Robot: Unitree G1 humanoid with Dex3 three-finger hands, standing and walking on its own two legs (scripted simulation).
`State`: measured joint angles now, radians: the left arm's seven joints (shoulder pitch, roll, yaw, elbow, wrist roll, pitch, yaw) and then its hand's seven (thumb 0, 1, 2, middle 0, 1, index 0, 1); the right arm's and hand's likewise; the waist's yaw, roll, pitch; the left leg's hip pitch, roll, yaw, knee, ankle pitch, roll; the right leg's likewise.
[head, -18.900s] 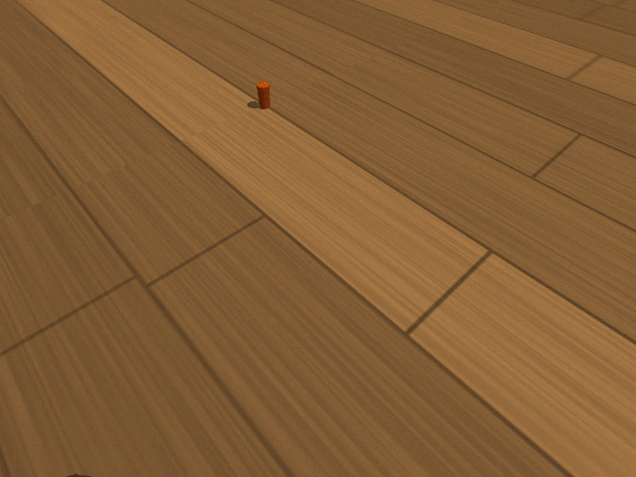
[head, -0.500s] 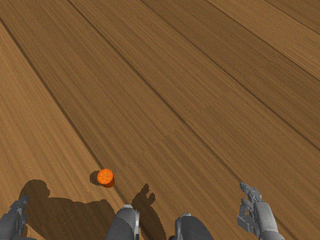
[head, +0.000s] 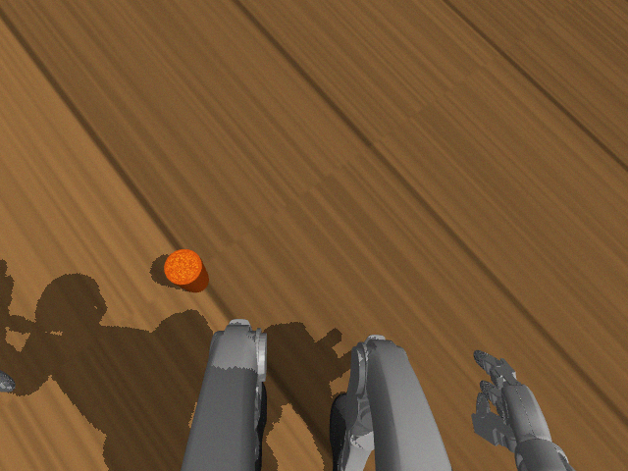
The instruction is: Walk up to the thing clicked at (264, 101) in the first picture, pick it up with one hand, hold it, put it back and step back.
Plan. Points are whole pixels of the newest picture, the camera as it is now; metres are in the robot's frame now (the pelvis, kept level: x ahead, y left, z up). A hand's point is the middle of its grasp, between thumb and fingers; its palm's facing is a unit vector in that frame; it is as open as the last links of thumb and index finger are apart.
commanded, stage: go down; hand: left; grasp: from the side
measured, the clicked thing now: (190, 274) +0.42 +0.27 -0.45
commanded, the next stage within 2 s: none
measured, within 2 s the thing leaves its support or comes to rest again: neither
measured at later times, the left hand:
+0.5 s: hand out of the picture +0.29 +0.43 -0.11, palm faces +0.26 -0.96 -0.11, open 17.5 cm
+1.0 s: hand out of the picture +0.31 +0.45 -0.12, palm faces +0.28 -0.96 -0.09, open 17.7 cm
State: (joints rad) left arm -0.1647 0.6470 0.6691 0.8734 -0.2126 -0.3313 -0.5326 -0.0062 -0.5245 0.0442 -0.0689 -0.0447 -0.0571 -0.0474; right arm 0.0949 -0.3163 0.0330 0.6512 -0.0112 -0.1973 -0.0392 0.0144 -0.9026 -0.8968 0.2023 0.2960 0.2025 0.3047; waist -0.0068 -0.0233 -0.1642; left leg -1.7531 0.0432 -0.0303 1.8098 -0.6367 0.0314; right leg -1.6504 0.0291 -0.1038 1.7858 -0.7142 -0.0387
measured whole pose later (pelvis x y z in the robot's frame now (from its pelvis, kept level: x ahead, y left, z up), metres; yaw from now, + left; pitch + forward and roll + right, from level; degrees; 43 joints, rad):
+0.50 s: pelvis -0.03 +0.00 -0.08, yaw -4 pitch +33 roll -8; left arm -0.37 0.84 0.84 1.06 -0.25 -0.40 -0.71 -0.01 -0.55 0.02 -0.07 -0.02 -0.06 -0.02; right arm 0.07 -0.34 0.09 0.70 -0.04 -0.23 -0.08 0.01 -0.91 -0.90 0.20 0.30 0.20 0.30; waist -0.02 -0.04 -0.12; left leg -2.02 0.07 -0.06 2.07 -0.64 0.05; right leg -1.90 0.04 -0.14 2.02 -0.71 -0.03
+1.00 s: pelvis -0.03 +0.00 -0.12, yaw -5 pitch +32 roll -9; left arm -0.44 0.94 0.91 1.12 -0.28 -0.41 -0.77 -0.01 -0.59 0.08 -0.06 -0.04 -0.04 -0.06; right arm 0.05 -0.36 0.14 0.70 -0.07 -0.23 -0.10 0.01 -0.92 -0.91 0.20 0.30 0.20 0.31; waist -0.02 -0.06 -0.07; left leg -2.12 0.07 -0.09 2.19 -0.65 0.05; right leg -1.98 0.05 -0.17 2.13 -0.72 -0.04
